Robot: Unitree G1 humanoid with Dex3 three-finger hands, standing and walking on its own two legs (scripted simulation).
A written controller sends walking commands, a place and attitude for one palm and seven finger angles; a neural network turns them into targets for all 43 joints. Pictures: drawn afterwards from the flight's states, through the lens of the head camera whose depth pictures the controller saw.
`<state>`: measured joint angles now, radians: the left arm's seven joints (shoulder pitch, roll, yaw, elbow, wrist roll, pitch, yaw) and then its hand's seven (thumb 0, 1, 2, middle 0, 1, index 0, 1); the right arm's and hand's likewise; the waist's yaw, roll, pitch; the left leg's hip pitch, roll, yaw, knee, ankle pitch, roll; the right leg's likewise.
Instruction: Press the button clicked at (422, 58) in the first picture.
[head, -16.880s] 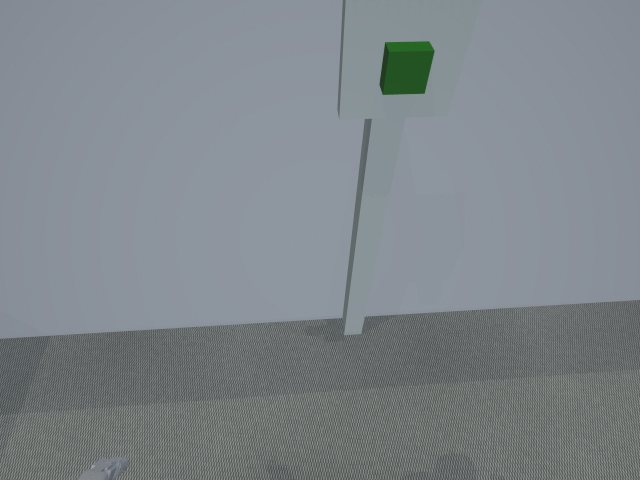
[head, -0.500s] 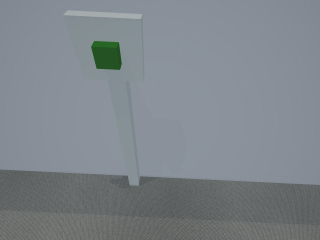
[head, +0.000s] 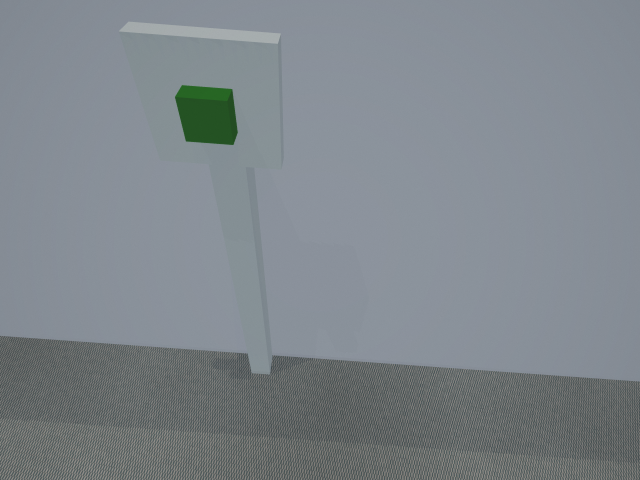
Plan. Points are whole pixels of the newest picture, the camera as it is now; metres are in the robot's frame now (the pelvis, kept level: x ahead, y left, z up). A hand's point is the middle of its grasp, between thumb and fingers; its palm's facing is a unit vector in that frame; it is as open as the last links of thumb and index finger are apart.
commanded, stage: come to a stop and stand still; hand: left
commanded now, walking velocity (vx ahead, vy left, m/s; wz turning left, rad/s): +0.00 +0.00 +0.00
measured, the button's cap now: (209, 114) +0.51 +0.19 +0.19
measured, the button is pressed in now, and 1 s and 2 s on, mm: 0 0 0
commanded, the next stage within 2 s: look again from close up in 0.34 s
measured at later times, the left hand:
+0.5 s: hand out of the picture -0.03 +0.16 -0.18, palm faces +0.03 -0.99 -0.17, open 7.4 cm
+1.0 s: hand out of the picture +0.02 +0.18 -0.18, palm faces -0.01 -0.98 -0.19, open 7.3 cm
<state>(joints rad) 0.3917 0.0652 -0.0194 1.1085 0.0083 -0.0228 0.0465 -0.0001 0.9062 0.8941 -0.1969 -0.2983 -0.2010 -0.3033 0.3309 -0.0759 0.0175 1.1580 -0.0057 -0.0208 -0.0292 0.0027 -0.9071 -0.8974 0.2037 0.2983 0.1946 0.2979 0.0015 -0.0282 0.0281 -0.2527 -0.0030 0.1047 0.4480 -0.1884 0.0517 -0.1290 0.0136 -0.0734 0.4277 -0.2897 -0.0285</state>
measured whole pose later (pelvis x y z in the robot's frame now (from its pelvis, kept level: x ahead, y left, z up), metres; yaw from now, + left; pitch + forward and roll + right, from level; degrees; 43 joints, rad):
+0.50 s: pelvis +0.00 +0.00 +0.00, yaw +0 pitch -1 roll -1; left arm 0.37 0.11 -0.02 1.09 0.02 -0.03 0.06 0.00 0.91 0.89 -0.20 -0.30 -0.20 -0.30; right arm 0.31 -0.14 0.01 1.11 -0.01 -0.01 -0.02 0.01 -0.92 -0.90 0.20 0.30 0.19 0.30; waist -0.01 0.02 0.02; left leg -0.28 0.01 0.10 0.50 -0.20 0.05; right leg -0.13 0.03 -0.08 0.43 -0.29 -0.03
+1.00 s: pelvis +0.01 +0.01 +0.00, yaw -1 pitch -1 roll +0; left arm 0.29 0.15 -0.02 1.08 0.01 -0.02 0.05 0.00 0.91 0.89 -0.20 -0.30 -0.20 -0.30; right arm 0.28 -0.15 0.02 1.11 -0.01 -0.02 -0.02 0.01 -0.92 -0.90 0.20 0.30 0.19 0.30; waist 0.00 -0.01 0.02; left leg -0.25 -0.02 0.13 0.48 -0.23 0.07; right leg -0.15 -0.01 -0.05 0.48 -0.33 -0.01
